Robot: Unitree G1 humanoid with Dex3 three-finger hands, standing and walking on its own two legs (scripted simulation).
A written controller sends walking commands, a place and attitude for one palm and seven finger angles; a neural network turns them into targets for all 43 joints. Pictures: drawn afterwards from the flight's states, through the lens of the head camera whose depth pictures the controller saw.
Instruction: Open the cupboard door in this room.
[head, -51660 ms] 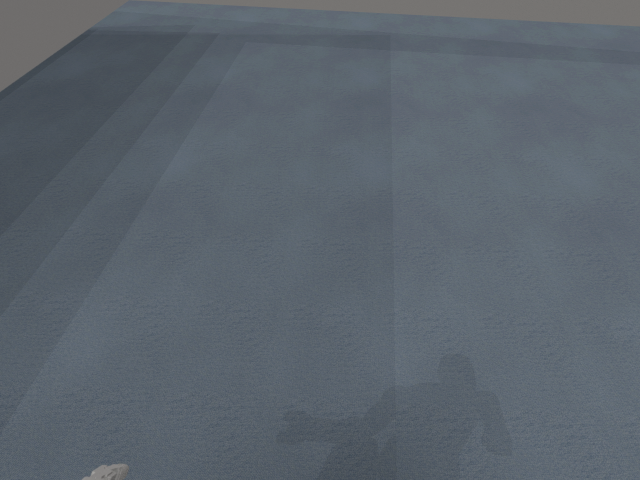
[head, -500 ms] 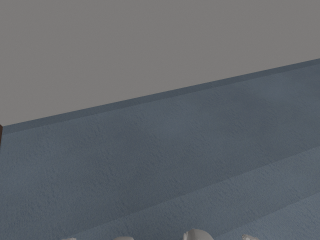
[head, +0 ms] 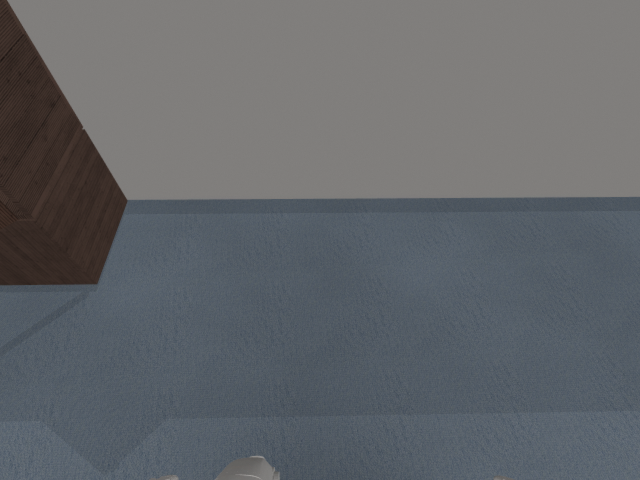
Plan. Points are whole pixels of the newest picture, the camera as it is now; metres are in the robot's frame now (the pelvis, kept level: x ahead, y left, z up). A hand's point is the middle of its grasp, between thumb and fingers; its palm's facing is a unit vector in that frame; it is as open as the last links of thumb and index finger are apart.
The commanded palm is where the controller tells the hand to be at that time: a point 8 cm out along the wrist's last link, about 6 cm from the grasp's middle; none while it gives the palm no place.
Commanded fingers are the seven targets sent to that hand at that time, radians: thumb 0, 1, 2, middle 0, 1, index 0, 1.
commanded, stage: turn to face it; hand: left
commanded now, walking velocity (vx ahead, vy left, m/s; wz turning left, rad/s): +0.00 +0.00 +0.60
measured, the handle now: out of the picture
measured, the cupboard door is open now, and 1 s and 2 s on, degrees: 46 46 46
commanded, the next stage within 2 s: take the last steps up to it in 1.24 s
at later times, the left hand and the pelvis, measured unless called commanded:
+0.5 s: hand out of the picture +0.04 +0.20 -0.15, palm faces +0.30 -0.90 -0.30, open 7.3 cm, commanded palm none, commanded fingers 0.00 0.90 0.90 -0.20 -0.30 -0.20 -0.30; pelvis +0.01 -0.02 -0.01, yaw +17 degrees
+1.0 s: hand out of the picture -0.03 +0.22 -0.16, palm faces +0.57 -0.78 -0.26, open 7.3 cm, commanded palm none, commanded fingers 0.00 0.90 0.90 -0.20 -0.30 -0.20 -0.30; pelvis +0.02 -0.01 +0.00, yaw +34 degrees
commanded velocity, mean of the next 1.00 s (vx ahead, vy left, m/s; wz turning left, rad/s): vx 0.00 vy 0.00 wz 0.55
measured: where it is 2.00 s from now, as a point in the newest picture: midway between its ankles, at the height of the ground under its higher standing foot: outside the picture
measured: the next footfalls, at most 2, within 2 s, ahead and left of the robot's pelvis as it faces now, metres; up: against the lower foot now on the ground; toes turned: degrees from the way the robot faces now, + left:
left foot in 0.06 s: +0.05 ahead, +0.13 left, +0.00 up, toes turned +8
right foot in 0.40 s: +0.08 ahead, -0.13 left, +0.00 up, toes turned +11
